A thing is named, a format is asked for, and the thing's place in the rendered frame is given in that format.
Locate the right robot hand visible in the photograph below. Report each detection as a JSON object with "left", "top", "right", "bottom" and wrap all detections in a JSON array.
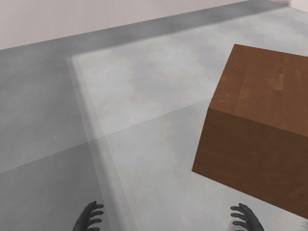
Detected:
[{"left": 230, "top": 203, "right": 265, "bottom": 231}]

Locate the pedestal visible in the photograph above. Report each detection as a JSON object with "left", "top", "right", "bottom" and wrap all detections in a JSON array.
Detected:
[{"left": 192, "top": 43, "right": 308, "bottom": 219}]

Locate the left robot hand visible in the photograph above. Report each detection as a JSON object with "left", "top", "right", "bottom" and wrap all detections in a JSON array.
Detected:
[{"left": 72, "top": 201, "right": 104, "bottom": 231}]

